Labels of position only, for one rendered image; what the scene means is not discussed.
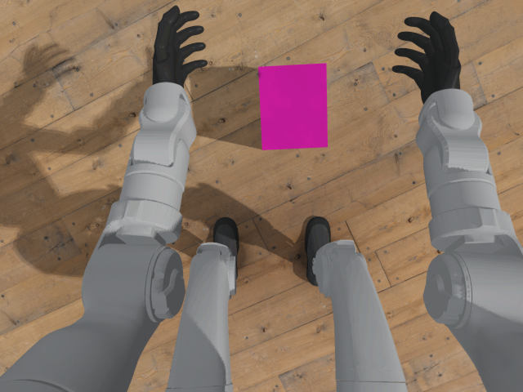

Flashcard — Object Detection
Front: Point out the robot left shin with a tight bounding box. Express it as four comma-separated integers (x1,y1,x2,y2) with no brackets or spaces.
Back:
190,243,233,269

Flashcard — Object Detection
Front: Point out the left robot hand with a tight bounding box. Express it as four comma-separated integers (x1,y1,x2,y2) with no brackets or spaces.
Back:
153,6,208,88

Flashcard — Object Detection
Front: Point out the right robot hand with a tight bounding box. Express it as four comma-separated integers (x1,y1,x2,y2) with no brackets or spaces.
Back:
392,11,461,104

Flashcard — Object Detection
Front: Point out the robot left forearm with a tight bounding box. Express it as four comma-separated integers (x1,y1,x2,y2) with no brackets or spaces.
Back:
82,82,197,307

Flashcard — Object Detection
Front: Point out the robot right thigh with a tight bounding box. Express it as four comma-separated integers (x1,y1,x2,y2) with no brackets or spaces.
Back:
318,248,408,392

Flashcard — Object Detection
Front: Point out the robot right forearm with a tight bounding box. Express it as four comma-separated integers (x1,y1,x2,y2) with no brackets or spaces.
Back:
415,88,523,259

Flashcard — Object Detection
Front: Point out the left robot upper arm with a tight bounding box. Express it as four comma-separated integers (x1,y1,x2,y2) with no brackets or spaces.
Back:
0,243,186,392

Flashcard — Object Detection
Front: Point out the right robot upper arm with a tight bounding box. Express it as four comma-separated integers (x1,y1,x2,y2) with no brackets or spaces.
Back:
423,251,523,392

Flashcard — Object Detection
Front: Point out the carton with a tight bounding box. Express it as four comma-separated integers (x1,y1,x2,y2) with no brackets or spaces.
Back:
258,63,328,150

